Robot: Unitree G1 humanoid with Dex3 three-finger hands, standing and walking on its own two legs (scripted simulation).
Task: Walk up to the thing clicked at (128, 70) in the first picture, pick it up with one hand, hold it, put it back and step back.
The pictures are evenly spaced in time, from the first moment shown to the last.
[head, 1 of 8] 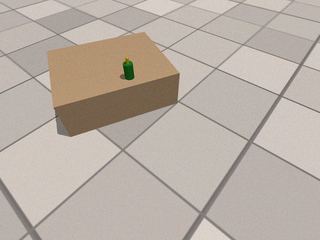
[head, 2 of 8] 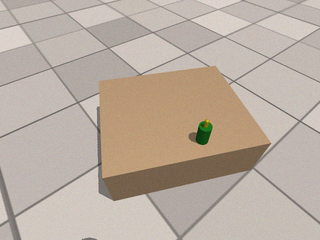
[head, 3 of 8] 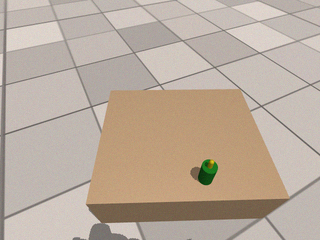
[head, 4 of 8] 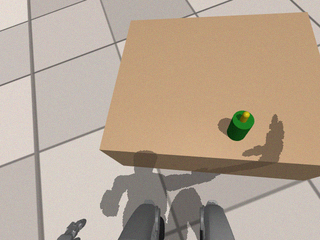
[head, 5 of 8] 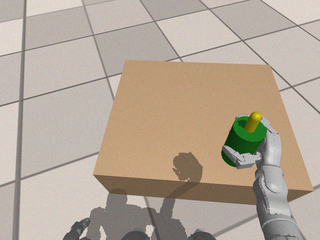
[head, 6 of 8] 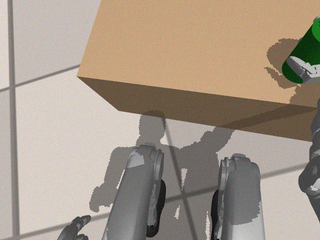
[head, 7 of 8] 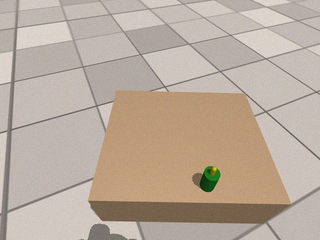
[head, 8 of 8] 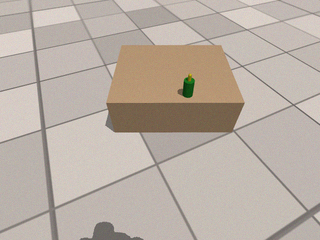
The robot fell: no
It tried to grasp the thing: yes
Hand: right
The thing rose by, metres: 0.38
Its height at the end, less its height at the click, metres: +0.00
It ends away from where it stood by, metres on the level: 0.02
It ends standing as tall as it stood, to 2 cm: yes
